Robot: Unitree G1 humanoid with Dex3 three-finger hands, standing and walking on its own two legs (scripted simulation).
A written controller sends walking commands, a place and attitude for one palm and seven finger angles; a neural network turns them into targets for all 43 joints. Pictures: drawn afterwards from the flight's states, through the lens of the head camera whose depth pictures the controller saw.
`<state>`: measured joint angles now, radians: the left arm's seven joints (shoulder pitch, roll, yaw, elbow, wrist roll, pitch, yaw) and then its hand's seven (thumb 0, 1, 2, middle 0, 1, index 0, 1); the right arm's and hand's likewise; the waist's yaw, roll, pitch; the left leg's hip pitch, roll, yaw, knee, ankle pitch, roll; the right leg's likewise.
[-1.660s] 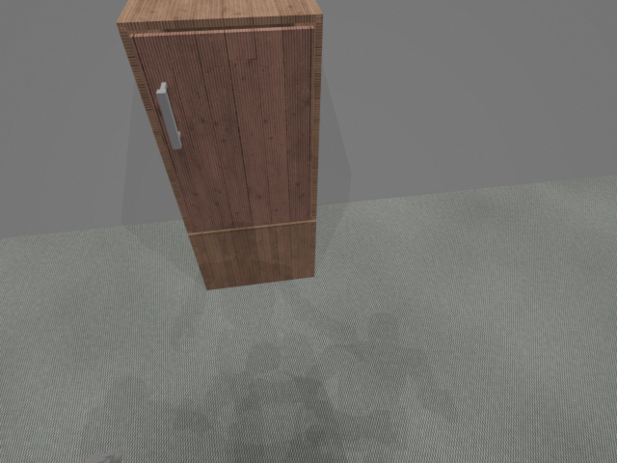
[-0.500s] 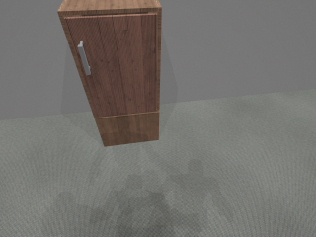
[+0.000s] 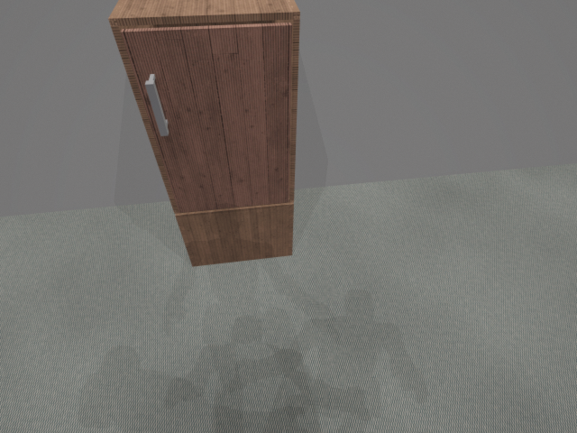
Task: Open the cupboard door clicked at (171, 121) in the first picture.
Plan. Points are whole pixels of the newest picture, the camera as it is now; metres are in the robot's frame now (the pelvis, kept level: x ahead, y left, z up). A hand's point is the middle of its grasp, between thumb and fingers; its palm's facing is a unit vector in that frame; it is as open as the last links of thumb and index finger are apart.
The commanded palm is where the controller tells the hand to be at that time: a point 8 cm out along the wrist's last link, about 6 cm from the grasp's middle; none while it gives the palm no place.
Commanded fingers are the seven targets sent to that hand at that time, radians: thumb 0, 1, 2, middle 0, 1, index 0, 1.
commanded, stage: turn to face it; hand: left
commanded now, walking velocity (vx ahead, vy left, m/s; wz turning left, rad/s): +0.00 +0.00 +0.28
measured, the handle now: (158, 105) +0.84 +0.39 +0.01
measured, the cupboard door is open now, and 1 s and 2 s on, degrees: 0 0 0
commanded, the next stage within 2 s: take the last steps up to it in 0.36 s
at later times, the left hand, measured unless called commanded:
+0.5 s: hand out of the picture -0.01 +0.21 -0.19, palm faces +0.13 -0.96 -0.24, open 7.4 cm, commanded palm none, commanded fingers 0.00 0.90 0.90 -0.20 -0.30 -0.20 -0.30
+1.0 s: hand out of the picture -0.02 +0.23 -0.19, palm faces +0.23 -0.96 -0.16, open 7.4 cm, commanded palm none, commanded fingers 0.00 0.90 0.90 -0.20 -0.30 -0.20 -0.30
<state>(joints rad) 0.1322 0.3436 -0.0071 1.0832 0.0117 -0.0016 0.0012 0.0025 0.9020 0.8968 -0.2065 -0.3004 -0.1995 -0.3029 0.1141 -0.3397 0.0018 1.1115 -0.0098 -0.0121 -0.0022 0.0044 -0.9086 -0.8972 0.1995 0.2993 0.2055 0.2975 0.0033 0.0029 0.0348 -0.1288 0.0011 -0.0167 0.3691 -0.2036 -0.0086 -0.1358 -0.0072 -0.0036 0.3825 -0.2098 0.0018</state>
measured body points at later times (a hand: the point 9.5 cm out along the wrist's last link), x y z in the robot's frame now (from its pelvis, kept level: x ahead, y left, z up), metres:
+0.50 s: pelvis -0.02 +0.00 -0.01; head +0.00 +0.01 +0.43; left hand -0.01 +0.26 -0.17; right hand +0.04 -0.22 -0.17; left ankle +0.00 +0.13 -0.75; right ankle +0.00 -0.12 -0.75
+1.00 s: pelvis +0.05 +0.07 -0.01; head +0.05 +0.08 +0.44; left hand -0.03 +0.29 -0.17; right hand +0.09 -0.15 -0.15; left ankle +0.02 +0.16 -0.75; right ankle +0.06 -0.06 -0.67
